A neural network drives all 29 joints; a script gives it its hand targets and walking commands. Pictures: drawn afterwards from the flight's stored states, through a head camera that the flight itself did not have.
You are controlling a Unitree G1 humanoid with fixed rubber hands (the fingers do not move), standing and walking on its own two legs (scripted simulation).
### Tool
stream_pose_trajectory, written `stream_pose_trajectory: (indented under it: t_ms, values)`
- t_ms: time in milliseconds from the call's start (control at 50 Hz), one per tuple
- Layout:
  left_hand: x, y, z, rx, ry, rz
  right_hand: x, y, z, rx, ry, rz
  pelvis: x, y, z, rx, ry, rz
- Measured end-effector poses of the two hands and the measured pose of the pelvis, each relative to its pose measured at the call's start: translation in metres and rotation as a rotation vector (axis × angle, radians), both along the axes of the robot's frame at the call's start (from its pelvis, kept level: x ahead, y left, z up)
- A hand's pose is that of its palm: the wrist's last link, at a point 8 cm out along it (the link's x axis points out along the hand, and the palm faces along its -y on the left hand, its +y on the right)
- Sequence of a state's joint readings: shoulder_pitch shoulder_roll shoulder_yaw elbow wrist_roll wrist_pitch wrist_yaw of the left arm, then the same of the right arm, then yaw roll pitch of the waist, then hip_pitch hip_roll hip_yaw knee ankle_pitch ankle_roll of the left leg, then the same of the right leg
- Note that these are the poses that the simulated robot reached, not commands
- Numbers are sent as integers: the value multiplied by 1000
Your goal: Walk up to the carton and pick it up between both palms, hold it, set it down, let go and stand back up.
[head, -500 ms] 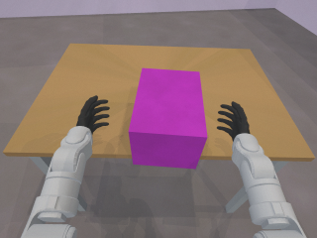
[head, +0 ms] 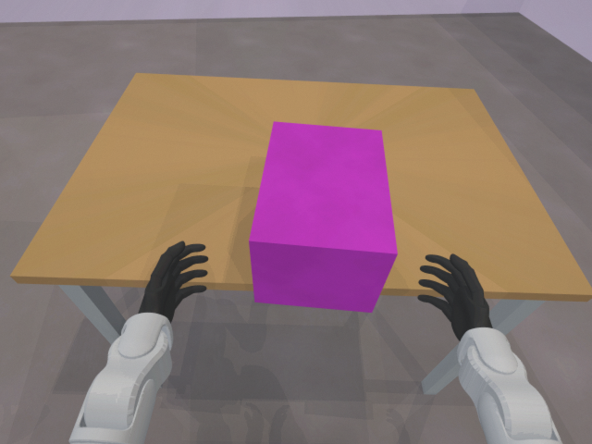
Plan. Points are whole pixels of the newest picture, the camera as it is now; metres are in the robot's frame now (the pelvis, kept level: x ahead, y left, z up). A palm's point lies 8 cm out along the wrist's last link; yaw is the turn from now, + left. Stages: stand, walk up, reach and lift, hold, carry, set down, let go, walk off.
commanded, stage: set down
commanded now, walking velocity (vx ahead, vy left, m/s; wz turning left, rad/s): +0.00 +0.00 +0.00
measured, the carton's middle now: (320, 212) +0.48 -0.01 +0.02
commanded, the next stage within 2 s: let go in 0.46 s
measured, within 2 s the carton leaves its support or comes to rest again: neither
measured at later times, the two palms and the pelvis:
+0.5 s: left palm (152, 370) +0.21 +0.19 +0.02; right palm (472, 387) +0.21 -0.19 +0.02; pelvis +0.01 +0.00 +0.00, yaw -1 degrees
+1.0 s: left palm (147, 423) +0.18 +0.22 -0.10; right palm out of the picture +0.16 -0.24 -0.11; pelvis +0.03 -0.01 -0.02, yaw +0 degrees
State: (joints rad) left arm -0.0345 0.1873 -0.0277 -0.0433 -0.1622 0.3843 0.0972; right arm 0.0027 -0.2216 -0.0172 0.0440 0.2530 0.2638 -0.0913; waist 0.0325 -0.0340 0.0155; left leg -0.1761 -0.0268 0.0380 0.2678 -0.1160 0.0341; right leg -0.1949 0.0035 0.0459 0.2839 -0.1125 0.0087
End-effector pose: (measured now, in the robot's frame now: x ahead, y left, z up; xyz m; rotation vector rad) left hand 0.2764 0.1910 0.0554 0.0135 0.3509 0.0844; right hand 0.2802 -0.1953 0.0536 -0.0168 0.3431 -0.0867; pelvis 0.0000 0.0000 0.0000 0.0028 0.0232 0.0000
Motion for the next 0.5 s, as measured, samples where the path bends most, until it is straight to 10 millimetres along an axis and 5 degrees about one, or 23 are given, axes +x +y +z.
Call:
stream_pose_trajectory:
  t_ms: [500]
  values:
    - [-66,2,-39,12,21,40,-72,2,-34,0,35,-1,11,0,-1,1,-21,-11]
